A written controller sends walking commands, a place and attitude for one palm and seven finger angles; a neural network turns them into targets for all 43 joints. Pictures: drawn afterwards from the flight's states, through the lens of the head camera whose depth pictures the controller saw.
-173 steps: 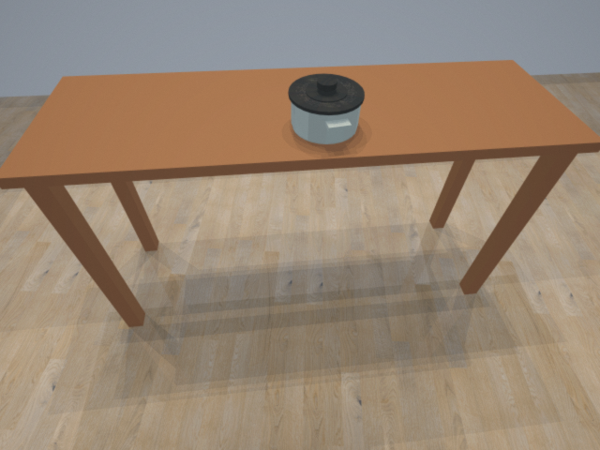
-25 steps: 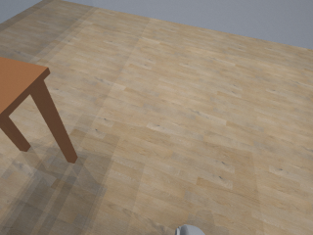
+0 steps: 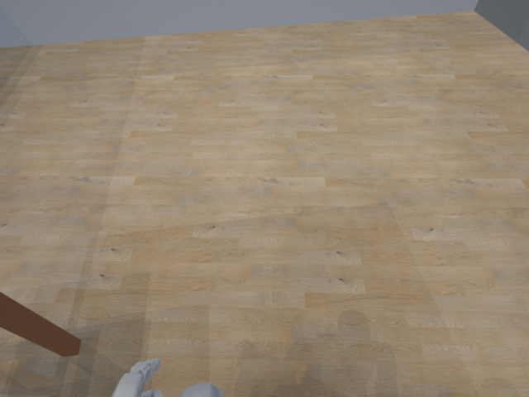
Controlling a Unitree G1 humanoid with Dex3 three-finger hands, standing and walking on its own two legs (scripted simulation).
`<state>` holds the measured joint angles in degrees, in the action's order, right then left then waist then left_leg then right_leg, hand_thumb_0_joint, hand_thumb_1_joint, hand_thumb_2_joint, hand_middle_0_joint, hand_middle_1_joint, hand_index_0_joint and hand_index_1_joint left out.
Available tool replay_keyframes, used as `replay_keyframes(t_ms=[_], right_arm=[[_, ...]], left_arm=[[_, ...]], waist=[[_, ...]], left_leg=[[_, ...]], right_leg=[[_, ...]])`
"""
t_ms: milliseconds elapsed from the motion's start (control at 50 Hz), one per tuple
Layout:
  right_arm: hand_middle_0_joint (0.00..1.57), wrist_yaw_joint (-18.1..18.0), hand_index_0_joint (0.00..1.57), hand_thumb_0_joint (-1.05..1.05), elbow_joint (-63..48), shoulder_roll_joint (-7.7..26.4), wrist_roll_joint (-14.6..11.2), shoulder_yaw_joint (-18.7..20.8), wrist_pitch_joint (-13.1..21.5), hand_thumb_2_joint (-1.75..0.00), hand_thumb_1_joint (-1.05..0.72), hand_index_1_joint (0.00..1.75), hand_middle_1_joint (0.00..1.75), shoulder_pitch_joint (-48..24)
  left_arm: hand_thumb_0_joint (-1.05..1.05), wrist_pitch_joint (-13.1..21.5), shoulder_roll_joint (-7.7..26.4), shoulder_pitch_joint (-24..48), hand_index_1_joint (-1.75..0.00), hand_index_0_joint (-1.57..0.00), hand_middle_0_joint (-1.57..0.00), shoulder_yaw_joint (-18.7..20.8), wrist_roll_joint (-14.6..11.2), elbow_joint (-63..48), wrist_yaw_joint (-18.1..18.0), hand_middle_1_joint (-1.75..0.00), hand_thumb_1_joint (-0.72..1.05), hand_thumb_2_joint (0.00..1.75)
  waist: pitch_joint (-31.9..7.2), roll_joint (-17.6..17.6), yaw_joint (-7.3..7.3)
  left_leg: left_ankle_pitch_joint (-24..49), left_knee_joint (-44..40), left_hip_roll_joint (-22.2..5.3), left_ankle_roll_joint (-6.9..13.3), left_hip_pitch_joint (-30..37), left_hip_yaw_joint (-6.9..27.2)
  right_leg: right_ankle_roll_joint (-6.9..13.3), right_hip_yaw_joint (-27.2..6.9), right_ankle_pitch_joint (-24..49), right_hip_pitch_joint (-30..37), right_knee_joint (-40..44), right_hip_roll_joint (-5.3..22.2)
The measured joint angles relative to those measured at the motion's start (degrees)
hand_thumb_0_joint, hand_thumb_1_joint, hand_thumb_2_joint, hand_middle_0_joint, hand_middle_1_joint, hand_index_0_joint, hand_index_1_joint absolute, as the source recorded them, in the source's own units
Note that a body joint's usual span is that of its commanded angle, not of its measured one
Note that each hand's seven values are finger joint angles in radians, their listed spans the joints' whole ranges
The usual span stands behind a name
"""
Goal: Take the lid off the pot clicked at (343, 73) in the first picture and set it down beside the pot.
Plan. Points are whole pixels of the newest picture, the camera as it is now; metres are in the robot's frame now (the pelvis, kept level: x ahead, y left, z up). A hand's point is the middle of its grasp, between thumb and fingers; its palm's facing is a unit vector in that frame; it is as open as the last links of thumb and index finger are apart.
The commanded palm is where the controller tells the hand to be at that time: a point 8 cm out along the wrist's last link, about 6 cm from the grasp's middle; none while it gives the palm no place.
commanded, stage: turn to face it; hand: left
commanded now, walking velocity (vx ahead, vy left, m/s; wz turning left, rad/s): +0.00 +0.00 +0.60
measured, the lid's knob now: out of the picture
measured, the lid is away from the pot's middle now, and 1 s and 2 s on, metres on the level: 0.00 0.00 0.00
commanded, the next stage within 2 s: none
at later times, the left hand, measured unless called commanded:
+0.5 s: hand out of the picture -0.02 +0.26 -0.17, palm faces +0.33 -0.91 -0.24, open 7.4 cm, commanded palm none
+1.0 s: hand out of the picture -0.06 +0.16 -0.14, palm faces +0.58 -0.77 -0.28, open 7.4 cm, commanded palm none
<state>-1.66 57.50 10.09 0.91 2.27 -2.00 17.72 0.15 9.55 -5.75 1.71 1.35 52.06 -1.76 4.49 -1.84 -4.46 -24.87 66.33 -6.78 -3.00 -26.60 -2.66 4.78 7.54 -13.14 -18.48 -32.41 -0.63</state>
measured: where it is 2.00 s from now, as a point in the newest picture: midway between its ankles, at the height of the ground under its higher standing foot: outside the picture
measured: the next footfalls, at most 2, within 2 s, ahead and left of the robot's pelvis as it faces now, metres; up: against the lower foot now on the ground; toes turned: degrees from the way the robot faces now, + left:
left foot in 0.26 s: +0.06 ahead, +0.13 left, +0.00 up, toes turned +18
right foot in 0.78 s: +0.09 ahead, -0.12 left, +0.00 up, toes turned +27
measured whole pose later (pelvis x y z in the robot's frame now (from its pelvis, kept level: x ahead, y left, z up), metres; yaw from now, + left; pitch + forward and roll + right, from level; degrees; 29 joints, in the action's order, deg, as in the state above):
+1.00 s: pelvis +0.00 -0.04 +0.01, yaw +35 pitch -1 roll +2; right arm 1.2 52.9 15.4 1.2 5.9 -4.6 10.4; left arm -0.4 10.4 -14.9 2.1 1.5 51.5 -1.8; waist 3.9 -0.6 -0.6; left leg -23.3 61.6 -0.3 -4.2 -30.1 0.2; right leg 0.0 7.1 -16.5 -10.7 -28.5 5.6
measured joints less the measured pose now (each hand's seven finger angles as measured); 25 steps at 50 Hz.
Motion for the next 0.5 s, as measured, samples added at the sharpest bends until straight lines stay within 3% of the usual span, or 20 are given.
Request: replay_keyframes(t_ms=[80,180,240,260,300,340,420,500], right_arm=[[0.2,0.44,0.2,0.0,0.08,-1.7,-0.09,-0.2,-0.18,-0.9,-0.91,0.3,0.3,-0.3],[0.2,0.81,0.2,0.01,0.75,-2.59,-0.02,0.16,-1.01,-0.9,-0.93,0.3,0.3,-0.99],[0.2,1.21,0.2,0.01,-0.21,-2.14,0.06,0.52,-0.6,-0.9,-0.93,0.3,0.3,-1.24],[0.2,1.33,0.2,0.01,-0.77,-1.81,0.14,0.68,-0.22,-0.9,-0.93,0.3,0.3,-1.13],[0.2,1.27,0.2,0.01,-1.44,-1.73,0.54,0.85,0.29,-0.9,-0.92,0.3,0.3,-1.81],[0.2,0.97,0.2,0.01,-1.98,-1.63,0.74,0.87,0.68,-0.9,-0.92,0.3,0.3,-2.18],[0.2,0.49,0.2,0.01,-2.06,-1.12,0.34,0.59,1.06,-0.9,-0.91,0.3,0.3,-2.27],[0.2,0.6,0.2,0.01,-1.98,-0.34,0.01,0.69,0.92,-0.9,-0.91,0.3,0.3,-2.53]], left_arm=[[0.01,-0.49,-1.58,-1.25,-0.3,-0.2,-0.2,-0.39,0.2,1.2,0.18,-0.3,0.9,0.9],[0.0,-0.23,-1.73,-2.53,-0.3,-0.2,-0.2,0.62,0.18,0.82,-0.07,-0.3,0.91,0.9],[-0.01,-0.68,-0.47,-3.85,-0.3,-0.2,-0.2,1.41,0.15,0.9,-0.16,-0.3,0.91,0.9],[0.0,-1.01,0.0,-4.52,-0.3,-0.2,-0.2,1.71,-0.01,0.95,-0.12,-0.3,0.91,0.9],[0.0,-2.27,1.31,-5.48,-0.3,-0.2,-0.2,2.51,-0.2,1.61,-0.14,-0.3,0.91,0.9],[0.0,-3.31,2.47,-6.42,-0.3,-0.2,-0.2,3.2,0.1,2.58,0.03,-0.3,0.91,0.9],[0.01,-3.57,4.15,-7.62,-0.3,-0.2,-0.2,3.88,0.27,3.72,0.61,-0.3,0.91,0.9],[0.01,-3.59,5.2,-8.24,-0.3,-0.2,-0.2,4.02,0.11,3.81,0.61,-0.3,0.91,0.9]], waist=[[-2.17,0.74,0.34],[-2.57,2.64,2.58],[-2.39,3.71,3.23],[-2.56,3.83,3.24],[-2.18,4.9,3.28],[-1.97,5.15,3.33],[-2.2,4.67,3.8],[-2.85,3.75,4.13]], left_leg=[[0.99,-9.42,0.83,0.08,1.01,0.12],[-0.34,-17.16,1.99,0.09,3.67,-2.47],[3.93,-25.58,2.68,0.51,7.16,-4.09],[6.6,-28.72,3.05,1.62,8.01,-3.76],[7.13,-27.55,4.4,4.87,6.65,-3.51],[7.7,-29.02,5.12,6.51,6.9,-3.27],[11.78,-35.74,6.44,6.77,8.88,-1.66],[14.84,-40.24,7.41,6.91,10.05,0.72]], right_leg=[[-0.36,2.0,0.18,2.97,2.82,0.86],[-1.32,5.66,-1.06,4.17,2.22,2.7],[-2.47,7.84,-3.03,2.97,-1.23,4.36],[-3.0,8.5,-4.18,1.87,-3.45,5.07],[-5.55,5.11,-12.31,-2.19,-12.3,5.44],[-6.68,0.55,-13.6,-6.56,-22.6,4.58],[-8.68,-4.79,-7.06,-10.89,-32.19,4.42],[-10.22,-7.3,-4.41,-10.31,-30.54,5.08]])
